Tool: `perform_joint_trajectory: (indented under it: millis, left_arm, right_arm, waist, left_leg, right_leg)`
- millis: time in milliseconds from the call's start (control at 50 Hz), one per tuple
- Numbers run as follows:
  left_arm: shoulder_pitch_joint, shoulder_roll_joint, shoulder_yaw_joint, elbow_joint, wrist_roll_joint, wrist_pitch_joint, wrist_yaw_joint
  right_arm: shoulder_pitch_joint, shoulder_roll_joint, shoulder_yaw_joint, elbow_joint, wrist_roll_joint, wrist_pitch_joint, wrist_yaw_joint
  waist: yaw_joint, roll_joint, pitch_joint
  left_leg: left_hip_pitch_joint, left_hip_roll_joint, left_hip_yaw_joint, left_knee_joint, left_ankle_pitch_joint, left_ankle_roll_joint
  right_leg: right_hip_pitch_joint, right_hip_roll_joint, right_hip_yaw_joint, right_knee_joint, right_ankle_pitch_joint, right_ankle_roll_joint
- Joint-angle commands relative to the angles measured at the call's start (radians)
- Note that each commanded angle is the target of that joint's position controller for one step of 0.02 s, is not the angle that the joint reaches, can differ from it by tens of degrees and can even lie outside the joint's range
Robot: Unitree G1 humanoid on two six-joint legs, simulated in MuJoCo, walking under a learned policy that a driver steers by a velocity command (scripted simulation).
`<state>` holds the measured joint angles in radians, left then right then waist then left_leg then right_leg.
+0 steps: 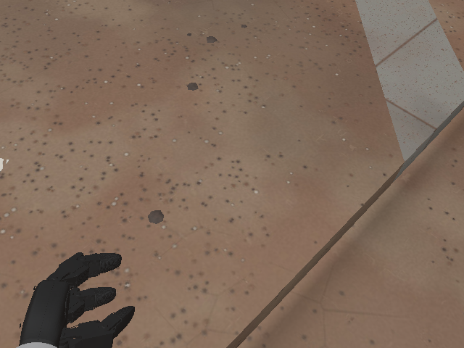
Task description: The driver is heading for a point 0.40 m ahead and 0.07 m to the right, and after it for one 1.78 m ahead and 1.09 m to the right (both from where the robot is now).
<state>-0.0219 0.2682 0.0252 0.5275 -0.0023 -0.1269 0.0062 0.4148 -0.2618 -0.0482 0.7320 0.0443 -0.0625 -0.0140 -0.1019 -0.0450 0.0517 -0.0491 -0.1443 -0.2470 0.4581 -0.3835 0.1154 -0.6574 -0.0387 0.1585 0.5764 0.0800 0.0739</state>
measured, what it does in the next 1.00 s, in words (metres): climbs, turning right: right foot, then left foot 0.12 m higher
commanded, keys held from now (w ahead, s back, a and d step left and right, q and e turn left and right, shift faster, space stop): w+q+shift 0.08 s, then w+shift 0.04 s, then shift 0.08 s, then e+shift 0.80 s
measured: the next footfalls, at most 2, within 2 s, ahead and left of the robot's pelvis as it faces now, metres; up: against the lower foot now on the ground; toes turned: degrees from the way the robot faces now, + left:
right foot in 0.08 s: +0.29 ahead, -0.16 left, +0.00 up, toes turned +11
left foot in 0.52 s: +0.49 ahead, +0.15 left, +0.12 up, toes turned +7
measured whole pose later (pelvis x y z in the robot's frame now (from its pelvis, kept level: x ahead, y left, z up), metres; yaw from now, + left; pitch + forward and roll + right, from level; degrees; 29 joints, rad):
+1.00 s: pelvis +0.38 +0.01 +0.08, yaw -21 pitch +0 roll +3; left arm 0.07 0.30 0.09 0.55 -0.04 0.11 -0.04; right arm 0.19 -0.28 -0.09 0.66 0.00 0.02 -0.07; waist -0.05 -0.02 0.07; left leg -0.38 0.28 0.41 0.83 -0.38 -0.04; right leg -0.51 -0.13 -0.07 0.83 -0.09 0.04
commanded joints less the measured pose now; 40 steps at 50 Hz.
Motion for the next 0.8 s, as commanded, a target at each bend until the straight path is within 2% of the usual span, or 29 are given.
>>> perform_joint_trajectory:
  millis: [20,60,80,100,120,140,160,180,200,220,260,300,340,360,380,400,420,460,500,520,540,560,580,600,620,660,680,720,800]
  left_arm:
    - [-0.06,0.136,0.06,-0.086,-0.039,-0.019,0.002]
    - [0.198,0.189,0.099,-0.03,-0.048,-0.017,0.009]
    - [0.448,0.195,0.104,0.019,-0.036,-0.005,0.013]
    - [0.537,0.258,0.102,0.049,0.025,-0.006,0.004]
    - [0.444,0.23,0.094,0.025,0.039,-0.013,-0.018]
    - [0.391,0.125,0.08,0.015,0.031,-0.001,-0.013]
    - [0.368,0.09,0.065,0.043,0.034,0.015,-0.01]
    - [0.359,0.093,0.059,0.064,0.042,0.021,-0.011]
    - [0.349,0.095,0.052,0.087,0.05,0.02,-0.009]
    - [0.373,0.074,0.039,0.125,0.04,0.019,-0.016]
    - [0.409,0.026,0.013,0.2,0.01,0.022,-0.024]
    - [0.444,0.059,0.014,0.243,0.0,0.04,-0.017]
    - [0.466,0.07,0.008,0.258,-0.013,0.062,0.007]
    - [0.474,0.071,0.004,0.262,-0.013,0.079,0.016]
    - [0.479,0.064,-0.001,0.264,-0.021,0.099,0.042]
    - [0.461,0.097,0.002,0.249,-0.013,0.113,0.052]
    - [0.476,0.123,0.016,0.242,-0.021,0.112,0.053]
    - [0.509,0.191,0.039,0.267,-0.026,0.105,0.029]
    - [0.488,0.18,0.045,0.258,-0.041,0.097,0.02]
    - [0.428,0.159,0.052,0.213,-0.02,0.082,0.02]
    - [0.516,-0.013,0.018,0.16,0.009,0.068,0.021]
    - [0.602,0.054,0.047,0.195,0.008,0.073,-0.007]
    - [0.547,0.057,0.065,0.18,-0.02,0.109,-0.012]
    - [0.479,0.002,0.049,0.147,-0.029,0.152,0.014]
    - [0.471,0.001,0.05,0.143,-0.024,0.187,0.038]
    - [0.467,0.041,0.07,0.14,-0.019,0.22,0.05]
    - [0.446,0.032,0.069,0.134,-0.013,0.223,0.053]
    - [0.361,0.071,0.08,0.095,-0.014,0.223,0.059]
    - [0.193,0.063,0.067,-0.002,-0.02,0.212,0.024]
  right_arm:
    - [-0.08,-0.156,-0.053,-0.059,0.01,-0.017,-0.017]
    - [-0.14,-0.148,-0.049,-0.079,-0.022,-0.005,-0.006]
    - [-0.187,-0.093,-0.025,-0.111,-0.047,-0.002,0.004]
    - [0.007,0.088,0.021,-0.134,-0.026,-0.005,0.01]
    - [0.094,-0.003,0.027,-0.137,0.047,-0.008,0.003]
    - [-0.03,-0.091,0.011,-0.114,0.027,0.005,0.0]
    - [-0.149,-0.113,0.006,-0.138,-0.007,0.012,0.0]
    - [-0.234,-0.091,0.009,-0.165,-0.033,0.008,0.0]
    - [-0.254,-0.064,0.013,-0.191,-0.032,0.009,0.003]
    - [-0.233,-0.033,0.023,-0.191,-0.022,0.015,0.01]
    - [-0.207,0.038,0.048,-0.193,-0.02,0.022,0.022]
    - [-0.259,0.091,0.075,-0.232,-0.035,0.026,0.029]
    - [-0.372,0.108,0.098,-0.316,-0.037,0.026,0.035]
    - [-0.442,0.119,0.116,-0.356,-0.045,0.019,0.041]
    - [-0.529,0.14,0.137,-0.422,-0.062,0.004,0.046]
    - [-0.549,0.124,0.145,-0.441,-0.084,-0.006,0.051]
    - [-0.599,0.127,0.141,-0.464,-0.095,-0.015,0.043]
    - [-0.497,0.082,0.1,-0.417,-0.064,-0.013,0.007]
    - [-0.304,-0.039,0.04,-0.358,-0.045,-0.013,-0.016]
    - [-0.163,-0.112,0.008,-0.319,-0.05,-0.018,-0.022]
    - [-0.07,-0.201,-0.012,-0.29,-0.115,-0.009,-0.013]
    - [-0.128,-0.132,0.005,-0.314,-0.138,-0.002,-0.013]
    - [-0.24,-0.065,0.017,-0.322,-0.085,0.006,-0.002]
    - [-0.322,0.016,0.03,-0.294,-0.056,0.017,0.002]
    - [-0.372,0.062,0.03,-0.265,-0.038,0.022,-0.002]
    - [-0.437,0.062,0.015,-0.22,-0.051,0.015,-0.019]
    - [-0.42,0.056,0.012,-0.199,-0.061,0.008,-0.03]
    - [-0.35,0.033,0.001,-0.159,-0.058,-0.002,-0.056]
    - [-0.273,-0.052,-0.031,-0.127,-0.057,0.021,-0.083]
  waist:
    - [0.062,0.173,-0.015]
    - [0.216,0.195,-0.163]
    - [0.332,0.182,-0.336]
    - [0.197,-0.29,-0.482]
    - [0.146,-0.475,-0.468]
    - [0.201,-0.261,-0.281]
    - [0.207,-0.063,-0.131]
    - [0.197,0.034,-0.058]
    - [0.164,0.03,-0.03]
    - [0.139,0.002,-0.042]
    - [0.095,-0.041,-0.045]
    - [0.086,-0.066,-0.034]
    - [0.086,-0.021,0.009]
    - [0.093,0.033,0.008]
    - [0.099,0.056,-0.005]
    - [0.092,0.096,-0.054]
    - [0.108,0.033,-0.107]
    - [0.06,-0.168,-0.22]
    - [-0.05,-0.245,-0.287]
    - [-0.104,-0.196,-0.349]
    - [-0.032,0.36,-0.523]
    - [0.015,0.374,-0.63]
    - [0.062,0.294,-0.436]
    - [0.094,0.279,-0.219]
    - [0.127,0.23,-0.1]
    - [0.179,0.178,-0.04]
    - [0.169,0.173,-0.038]
    - [0.138,0.141,-0.043]
    - [0.099,0.162,-0.092]
  left_leg:
    - [-0.184,0.164,-0.211,-0.061,0.266,0.076]
    - [-0.094,0.155,-0.189,0.222,0.621,0.027]
    - [-0.262,0.119,-0.132,0.545,0.574,-0.013]
    - [-0.629,-0.026,-0.068,0.929,-0.251,-0.05]
    - [-0.772,0.079,0.012,1.074,-0.15,-0.059]
    - [-0.81,0.127,0.073,1.133,-0.047,-0.082]
    - [-0.798,0.143,0.126,1.149,-0.005,-0.1]
    - [-0.769,0.154,0.14,1.168,-0.027,-0.109]
    - [-0.76,0.158,0.136,1.224,-0.074,-0.112]
    - [-0.755,0.158,0.132,1.251,-0.131,-0.112]
    - [-0.843,0.146,0.158,1.297,-0.196,-0.105]
    - [-1.069,0.15,0.212,1.576,-0.223,-0.11]
    - [-1.293,0.192,0.171,1.684,-0.212,-0.107]
    - [-1.286,0.204,0.218,1.567,-0.159,-0.114]
    - [-1.216,0.231,0.216,1.4,-0.103,-0.117]
    - [-0.955,0.22,0.312,1.1,0.021,-0.122]
    - [-0.653,0.199,0.337,0.895,0.073,-0.114]
    - [-0.421,0.133,0.366,0.813,0.041,-0.104]
    - [-0.335,0.096,0.337,0.486,0.148,-0.071]
    - [-0.126,0.186,0.187,0.399,0.359,-0.025]
    - [0.151,0.602,-0.293,0.183,0.962,0.172]
    - [0.059,0.664,-0.63,0.034,0.808,0.265]
    - [-0.076,0.648,-0.468,0.007,0.533,0.224]
    - [-0.223,0.577,-0.266,0.004,0.309,0.157]
    - [-0.358,0.515,-0.115,-0.003,0.159,0.075]
    - [-0.496,0.452,0.1,-0.017,0.078,0.018]
    - [-0.482,0.476,0.145,-0.017,0.162,0.045]
    - [-0.393,0.505,0.208,-0.038,0.21,0.063]
    - [-0.165,0.555,0.251,-0.067,0.18,0.076]
  right_leg:
    - [0.31,0.052,-0.037,-0.105,-0.008,-0.003]
    - [0.52,0.032,-0.07,-0.089,-0.102,-0.045]
    - [0.882,-0.039,-0.044,0.016,-0.166,-0.059]
    - [1.233,-0.306,0.45,-0.083,-0.371,-0.184]
    - [1.157,-0.407,0.812,-0.271,-0.786,-0.265]
    - [1.003,-0.343,0.676,-0.318,-0.845,-0.271]
    - [0.84,-0.293,0.488,-0.308,-0.582,-0.263]
    - [0.708,-0.258,0.362,-0.287,-0.258,-0.267]
    - [0.63,-0.255,0.282,-0.273,0.022,-0.284]
    - [0.592,-0.247,0.241,-0.262,0.175,-0.292]
    - [0.569,-0.218,0.185,-0.259,0.232,-0.293]
    - [0.589,-0.257,0.223,-0.281,0.189,-0.326]
    - [0.581,-0.269,0.229,-0.269,0.036,-0.298]
    - [0.528,-0.211,0.182,-0.279,-0.045,-0.279]
    - [0.453,-0.178,0.168,-0.305,-0.026,-0.255]
    - [0.318,-0.121,0.101,-0.378,0.036,-0.258]
    - [0.203,-0.107,0.065,-0.437,0.135,-0.239]
    - [0.314,-0.116,0.005,-0.372,0.514,-0.223]
    - [0.587,-0.098,0.012,-0.156,0.978,-0.154]
    - [0.498,-0.072,0.021,0.048,0.891,-0.124]
    - [0.179,0.139,-0.054,0.52,-0.369,-0.036]
    - [0.112,0.187,0.121,0.857,-0.655,0.012]
    - [0.011,0.124,0.025,0.967,-0.635,0.02]
    - [-0.08,0.074,-0.092,0.986,-0.601,0.013]
    - [-0.067,0.034,-0.11,0.955,-0.546,0.006]
    - [0.066,0.015,-0.139,0.926,-0.411,-0.003]
    - [0.078,0.025,-0.163,0.97,-0.384,-0.008]
    - [0.031,-0.002,-0.142,0.894,-0.343,-0.026]
    - [-0.087,-0.061,-0.136,0.683,-0.308,-0.003]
